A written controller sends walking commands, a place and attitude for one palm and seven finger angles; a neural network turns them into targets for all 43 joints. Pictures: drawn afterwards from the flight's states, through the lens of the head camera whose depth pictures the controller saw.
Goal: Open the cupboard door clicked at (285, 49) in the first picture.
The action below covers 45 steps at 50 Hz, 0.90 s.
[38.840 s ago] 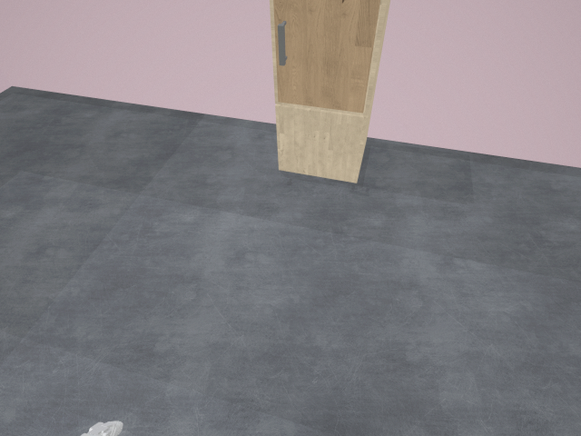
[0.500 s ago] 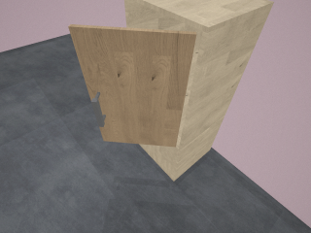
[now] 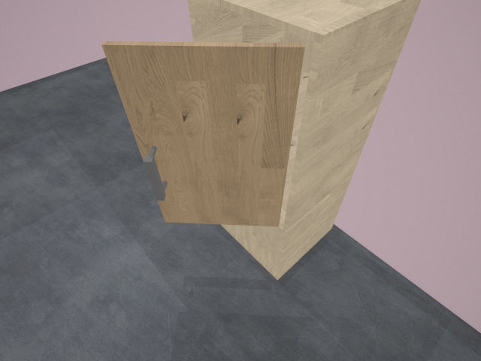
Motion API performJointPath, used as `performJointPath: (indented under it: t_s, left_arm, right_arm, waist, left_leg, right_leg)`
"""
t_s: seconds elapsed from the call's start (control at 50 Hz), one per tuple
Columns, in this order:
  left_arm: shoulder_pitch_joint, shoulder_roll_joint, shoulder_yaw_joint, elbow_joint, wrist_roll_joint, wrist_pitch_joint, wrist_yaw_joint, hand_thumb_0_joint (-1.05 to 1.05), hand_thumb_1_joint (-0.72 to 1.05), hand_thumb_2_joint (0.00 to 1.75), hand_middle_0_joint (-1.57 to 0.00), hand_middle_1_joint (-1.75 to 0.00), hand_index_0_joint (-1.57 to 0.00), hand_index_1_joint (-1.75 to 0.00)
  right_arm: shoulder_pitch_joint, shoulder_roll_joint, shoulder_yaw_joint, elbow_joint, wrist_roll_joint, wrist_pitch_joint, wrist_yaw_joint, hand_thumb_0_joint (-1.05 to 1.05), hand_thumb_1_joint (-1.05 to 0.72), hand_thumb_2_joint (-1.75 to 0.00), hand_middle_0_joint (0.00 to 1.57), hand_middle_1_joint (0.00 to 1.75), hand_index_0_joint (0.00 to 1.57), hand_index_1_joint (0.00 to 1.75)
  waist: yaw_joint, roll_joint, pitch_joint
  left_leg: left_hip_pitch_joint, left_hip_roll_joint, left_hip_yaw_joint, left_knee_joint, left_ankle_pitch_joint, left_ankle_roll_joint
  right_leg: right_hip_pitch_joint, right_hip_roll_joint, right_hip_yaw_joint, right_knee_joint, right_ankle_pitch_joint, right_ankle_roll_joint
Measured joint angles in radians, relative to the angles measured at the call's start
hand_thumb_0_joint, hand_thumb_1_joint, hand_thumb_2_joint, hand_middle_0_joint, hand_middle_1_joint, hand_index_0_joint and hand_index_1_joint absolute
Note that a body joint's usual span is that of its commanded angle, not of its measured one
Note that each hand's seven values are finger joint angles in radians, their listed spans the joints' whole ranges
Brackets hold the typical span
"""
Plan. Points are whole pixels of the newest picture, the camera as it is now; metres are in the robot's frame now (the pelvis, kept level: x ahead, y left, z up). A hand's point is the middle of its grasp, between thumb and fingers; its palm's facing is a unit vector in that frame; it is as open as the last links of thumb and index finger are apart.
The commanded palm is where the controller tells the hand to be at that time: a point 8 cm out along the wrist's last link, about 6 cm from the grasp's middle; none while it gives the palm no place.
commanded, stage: look again from close up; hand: left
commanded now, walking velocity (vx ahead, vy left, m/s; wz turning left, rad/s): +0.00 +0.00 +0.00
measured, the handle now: (157, 173) +0.57 +0.25 -0.08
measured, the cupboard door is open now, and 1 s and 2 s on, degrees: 45 45 45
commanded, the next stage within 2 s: raise the hand with hooked fingers in 0.30 s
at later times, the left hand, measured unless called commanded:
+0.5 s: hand out of the picture +0.12 +0.20 -0.11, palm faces +0.18 -0.96 -0.19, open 7.4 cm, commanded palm +0.12 +0.24 -0.07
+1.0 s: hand (128, 348) +0.16 +0.20 -0.07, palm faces +0.01 -1.00 -0.08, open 9.7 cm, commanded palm +0.15 +0.26 -0.07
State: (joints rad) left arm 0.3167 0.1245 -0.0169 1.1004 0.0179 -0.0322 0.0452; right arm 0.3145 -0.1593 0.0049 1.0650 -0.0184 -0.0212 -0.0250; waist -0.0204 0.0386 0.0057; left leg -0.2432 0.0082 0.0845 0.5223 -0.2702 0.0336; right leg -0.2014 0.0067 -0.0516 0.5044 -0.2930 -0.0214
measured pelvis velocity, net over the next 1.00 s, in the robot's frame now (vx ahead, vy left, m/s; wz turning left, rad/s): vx -0.04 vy -0.03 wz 0.05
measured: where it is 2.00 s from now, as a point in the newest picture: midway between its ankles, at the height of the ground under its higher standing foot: outside the picture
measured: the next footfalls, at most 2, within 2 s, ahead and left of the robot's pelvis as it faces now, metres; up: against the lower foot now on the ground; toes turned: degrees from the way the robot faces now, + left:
none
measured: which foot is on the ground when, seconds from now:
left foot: down 0.00-1.00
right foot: down 0.00-1.00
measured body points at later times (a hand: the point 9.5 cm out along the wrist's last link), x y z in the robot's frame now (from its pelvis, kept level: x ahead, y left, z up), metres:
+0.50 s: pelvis +0.02 +0.02 +0.00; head +0.03 +0.02 +0.45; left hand +0.11 +0.25 -0.10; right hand +0.06 -0.22 -0.14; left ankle +0.01 +0.10 -0.74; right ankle -0.01 -0.10 -0.73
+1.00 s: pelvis -0.04 -0.03 -0.11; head +0.04 -0.01 +0.33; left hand +0.16 +0.25 -0.06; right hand +0.19 -0.24 -0.18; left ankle +0.01 +0.09 -0.74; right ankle -0.01 -0.11 -0.74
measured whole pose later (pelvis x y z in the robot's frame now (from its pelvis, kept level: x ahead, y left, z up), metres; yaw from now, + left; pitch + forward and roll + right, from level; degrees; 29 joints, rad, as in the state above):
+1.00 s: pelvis -0.04 -0.03 -0.11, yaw +3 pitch +16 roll -3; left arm 0.31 0.28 0.25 0.10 -0.32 -0.49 -0.44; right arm 0.15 -0.23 0.01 0.55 0.03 -0.23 -0.06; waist 0.05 0.01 -0.14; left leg -1.06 0.05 -0.04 1.30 -0.53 0.00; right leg -0.96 0.01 -0.17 1.26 -0.58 -0.08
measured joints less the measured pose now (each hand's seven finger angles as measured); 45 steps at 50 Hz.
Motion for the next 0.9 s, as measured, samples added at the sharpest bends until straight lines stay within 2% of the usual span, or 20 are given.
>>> performJointPath:
  t_s: [0.18, 0.42, 0.44, 0.46, 0.5, 0.54, 0.56, 0.62, 0.68, 0.72, 0.76, 0.8, 0.84, 0.9]
  left_arm:
    - [-0.035, 0.030, 0.005, -0.024, -0.001, 0.007, -0.004, 0.01, 0.91, 0.90, -0.20, -0.30, -0.20, -0.30]
    - [-0.055, 0.039, 0.005, -0.007, 0.001, 0.012, 0.000, 0.01, 0.90, 0.90, -0.20, -0.30, -0.20, -0.30]
    - [-0.006, 0.037, 0.024, -0.164, -0.038, 0.073, -0.002, 0.01, 0.90, 0.90, -0.20, -0.30, -0.20, -0.30]
    - [0.053, 0.040, 0.041, -0.356, -0.064, 0.088, 0.004, 0.01, 0.90, 0.90, -0.20, -0.30, -0.20, -0.30]
    - [0.130, 0.049, 0.040, -0.656, -0.108, 0.046, 0.033, 0.02, 0.90, 0.89, -0.20, -0.30, -0.20, -0.31]
    - [0.117, 0.043, 0.052, -0.816, -0.142, -0.024, 0.028, 0.02, 0.88, 0.89, -0.20, -0.32, -0.20, -0.32]
    - [0.091, 0.035, 0.069, -0.851, -0.155, -0.077, 0.009, 0.02, 0.87, 0.88, -0.20, -0.32, -0.20, -0.33]
    - [0.026, 0.026, 0.126, -0.882, -0.195, -0.279, -0.101, 0.01, 0.82, 0.86, -0.20, -0.35, -0.20, -0.36]
    - [0.000, 0.038, 0.158, -0.872, -0.225, -0.492, -0.264, 0.01, 0.77, 0.84, -0.20, -0.39, -0.20, -0.39]
    - [0.000, 0.056, 0.171, -0.860, -0.239, -0.568, -0.364, 0.01, 0.72, 0.82, -0.21, -0.41, -0.21, -0.42]
    - [0.014, 0.072, 0.184, -0.855, -0.267, -0.563, -0.428, 0.01, 0.68, 0.80, -0.21, -0.44, -0.21, -0.45]
    - [0.031, 0.084, 0.205, -0.859, -0.296, -0.523, -0.453, 0.01, 0.63, 0.78, -0.22, -0.47, -0.22, -0.48]
    - [0.049, 0.093, 0.231, -0.885, -0.312, -0.491, -0.446, 0.01, 0.58, 0.76, -0.22, -0.50, -0.23, -0.51]
    - [0.068, 0.112, 0.252, -0.964, -0.322, -0.481, -0.430, 0.01, 0.51, 0.74, -0.23, -0.55, -0.23, -0.55]
  right_arm:
    - [-0.005, 0.001, 0.014, 0.021, 0.000, -0.002, 0.003, 0.01, -0.92, -0.90, 0.20, 0.30, 0.20, 0.30]
    - [-0.051, -0.013, 0.012, 0.039, 0.007, -0.010, -0.001, 0.00, -0.91, -0.90, 0.20, 0.30, 0.20, 0.30]
    - [-0.037, -0.016, 0.011, -0.006, 0.021, -0.014, -0.001, 0.00, -0.91, -0.90, 0.20, 0.30, 0.20, 0.30]
    - [-0.014, -0.018, 0.013, -0.054, 0.030, -0.054, -0.012, 0.00, -0.91, -0.90, 0.20, 0.30, 0.20, 0.30]
    - [0.014, -0.024, 0.007, -0.129, 0.044, -0.146, -0.026, 0.00, -0.90, -0.90, 0.20, 0.30, 0.20, 0.30]
    - [0.010, -0.041, -0.008, -0.202, 0.040, -0.201, -0.024, 0.01, -0.90, -0.90, 0.20, 0.30, 0.20, 0.30]
    - [-0.004, -0.053, -0.015, -0.234, 0.032, -0.214, -0.019, 0.01, -0.90, -0.90, 0.20, 0.30, 0.20, 0.30]
    - [-0.068, -0.073, -0.036, -0.326, 0.020, -0.220, 0.008, 0.01, -0.90, -0.90, 0.20, 0.30, 0.20, 0.30]
    - [-0.135, -0.086, -0.060, -0.418, 0.015, -0.225, 0.035, 0.01, -0.90, -0.90, 0.20, 0.30, 0.20, 0.30]
    - [-0.172, -0.102, -0.075, -0.479, 0.020, -0.223, 0.045, 0.00, -0.90, -0.90, 0.20, 0.30, 0.20, 0.30]
    - [-0.197, -0.119, -0.081, -0.532, 0.030, -0.214, 0.039, 0.00, -0.90, -0.90, 0.20, 0.30, 0.20, 0.30]
    - [-0.209, -0.130, -0.081, -0.570, 0.038, -0.206, 0.022, 0.00, -0.90, -0.90, 0.20, 0.30, 0.20, 0.30]
    - [-0.212, -0.129, -0.076, -0.587, 0.043, -0.203, 0.003, 0.00, -0.90, -0.90, 0.20, 0.30, 0.20, 0.30]
    - [-0.201, -0.112, -0.052, -0.578, 0.041, -0.207, -0.019, 0.00, -0.90, -0.90, 0.20, 0.30, 0.20, 0.30]
  waist:
    - [0.013, -0.016, 0.001]
    - [0.018, -0.036, 0.022]
    - [0.012, -0.038, 0.022]
    - [0.017, -0.047, 0.019]
    - [0.018, -0.062, -0.003]
    - [-0.001, -0.054, -0.023]
    - [-0.008, -0.045, -0.040]
    - [-0.011, -0.042, -0.103]
    - [-0.002, -0.064, -0.148]
    - [0.010, -0.075, -0.162]
    - [0.025, -0.082, -0.169]
    - [0.041, -0.081, -0.170]
    - [0.056, -0.075, -0.165]
    - [0.070, -0.058, -0.155]
  left_leg:
    - [0.027, -0.030, 0.018, -0.046, 0.012, 0.017]
    - [0.041, -0.031, 0.025, -0.056, 0.004, 0.024]
    - [0.028, -0.030, 0.020, -0.042, -0.002, 0.024]
    - [0.023, -0.036, 0.020, -0.040, -0.003, 0.023]
    - [0.007, -0.054, 0.019, -0.038, 0.000, 0.021]
    - [-0.045, -0.065, -0.001, 0.011, -0.011, 0.024]
    - [-0.089, -0.061, -0.009, 0.052, -0.023, 0.025]
    - [-0.251, -0.039, -0.007, 0.195, -0.072, 0.017]
    - [-0.437, -0.015, -0.004, 0.376, -0.137, 0.009]
    - [-0.547, -0.002, -0.007, 0.493, -0.178, 0.001]
    - [-0.635, 0.006, -0.015, 0.589, -0.212, 0.001]
    - [-0.700, 0.013, -0.031, 0.664, -0.237, -0.007]
    - [-0.744, 0.022, -0.053, 0.719, -0.255, -0.017]
    - [-0.784, 0.032, -0.089, 0.765, -0.267, -0.028]
  right_leg:
    - [0.003, -0.029, 0.018, 0.002, -0.009, 0.018]
    - [0.022, -0.029, 0.025, -0.025, -0.006, 0.030]
    - [0.015, -0.029, 0.020, -0.020, -0.007, 0.030]
    - [0.001, -0.034, 0.020, 0.000, -0.013, 0.025]
    - [-0.037, -0.054, 0.015, 0.058, -0.036, 0.016]
    - [-0.071, -0.066, 0.001, 0.095, -0.066, 0.022]
    - [-0.105, -0.065, -0.007, 0.119, -0.075, 0.029]
    - [-0.261, -0.052, -0.007, 0.243, -0.108, 0.021]
    - [-0.446, -0.039, -0.003, 0.420, -0.171, 0.004]
    - [-0.555, -0.032, -0.007, 0.534, -0.211, -0.009]
    - [-0.639, -0.030, -0.015, 0.628, -0.247, -0.015]
    - [-0.695, -0.026, -0.030, 0.696, -0.276, -0.023]
    - [-0.727, -0.018, -0.052, 0.736, -0.293, -0.036]
    - [-0.745, -0.007, -0.086, 0.758, -0.302, -0.047]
